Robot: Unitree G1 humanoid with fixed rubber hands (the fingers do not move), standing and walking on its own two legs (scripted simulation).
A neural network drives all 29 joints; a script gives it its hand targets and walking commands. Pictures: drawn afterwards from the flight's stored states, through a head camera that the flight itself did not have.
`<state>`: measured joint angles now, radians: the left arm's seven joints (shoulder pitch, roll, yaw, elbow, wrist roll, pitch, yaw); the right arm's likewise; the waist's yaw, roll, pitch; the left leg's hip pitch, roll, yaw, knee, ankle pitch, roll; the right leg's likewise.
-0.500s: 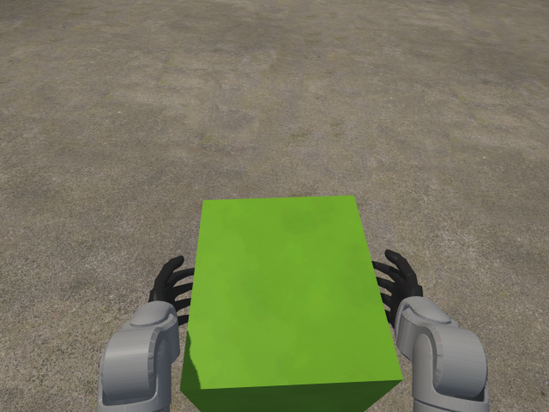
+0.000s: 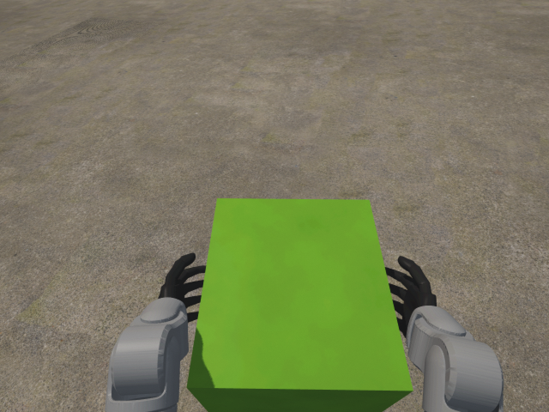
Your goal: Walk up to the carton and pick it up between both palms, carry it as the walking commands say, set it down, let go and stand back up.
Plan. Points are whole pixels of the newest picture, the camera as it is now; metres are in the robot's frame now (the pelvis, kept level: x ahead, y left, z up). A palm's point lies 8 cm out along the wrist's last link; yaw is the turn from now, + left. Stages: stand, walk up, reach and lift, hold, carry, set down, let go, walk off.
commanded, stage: carry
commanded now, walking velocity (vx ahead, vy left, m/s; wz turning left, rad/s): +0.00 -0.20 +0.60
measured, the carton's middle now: (291, 312) +0.29 -0.02 +0.01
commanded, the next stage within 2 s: none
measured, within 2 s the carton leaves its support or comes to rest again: neither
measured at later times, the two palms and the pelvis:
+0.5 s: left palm out of the picture +0.14 +0.18 +0.07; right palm (359, 293) +0.26 -0.10 +0.10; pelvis -0.04 -0.06 +0.01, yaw +20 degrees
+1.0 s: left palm out of the picture +0.10 +0.07 +0.09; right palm (421, 284) +0.28 -0.19 +0.08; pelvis -0.04 -0.20 +0.01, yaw +35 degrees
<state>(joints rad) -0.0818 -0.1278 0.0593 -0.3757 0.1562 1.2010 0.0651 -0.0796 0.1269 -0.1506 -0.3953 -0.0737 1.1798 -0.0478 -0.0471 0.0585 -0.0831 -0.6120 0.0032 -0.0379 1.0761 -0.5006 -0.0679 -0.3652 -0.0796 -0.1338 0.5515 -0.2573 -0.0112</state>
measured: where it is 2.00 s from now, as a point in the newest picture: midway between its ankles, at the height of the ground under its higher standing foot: outside the picture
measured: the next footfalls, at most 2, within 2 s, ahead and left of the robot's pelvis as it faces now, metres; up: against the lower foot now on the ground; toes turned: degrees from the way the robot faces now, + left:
left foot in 0.28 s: -0.05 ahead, +0.02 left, +0.00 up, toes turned +22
right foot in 0.78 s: +0.07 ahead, -0.24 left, +0.00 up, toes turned +24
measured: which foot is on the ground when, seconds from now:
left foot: up 0.00-0.26, down 0.28-0.78, up 0.80-1.00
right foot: down 0.00-0.30, up 0.32-0.76, down 0.78-1.00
